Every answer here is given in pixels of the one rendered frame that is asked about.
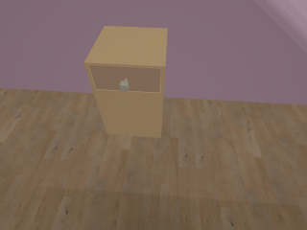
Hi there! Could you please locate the handle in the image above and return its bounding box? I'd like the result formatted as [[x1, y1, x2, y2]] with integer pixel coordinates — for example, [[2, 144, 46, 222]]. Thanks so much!
[[120, 79, 130, 92]]

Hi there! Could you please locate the drawer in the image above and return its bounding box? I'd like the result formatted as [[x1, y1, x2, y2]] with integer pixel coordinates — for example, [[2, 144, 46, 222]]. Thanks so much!
[[89, 64, 162, 93]]

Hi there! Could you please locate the cabinet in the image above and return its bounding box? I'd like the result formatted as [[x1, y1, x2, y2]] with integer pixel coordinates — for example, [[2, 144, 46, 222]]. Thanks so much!
[[84, 26, 168, 138]]

